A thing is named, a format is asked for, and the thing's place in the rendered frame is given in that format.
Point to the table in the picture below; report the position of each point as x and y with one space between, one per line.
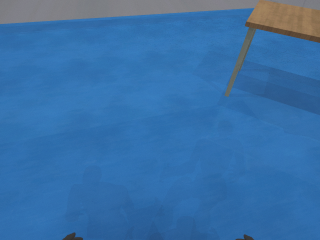
284 19

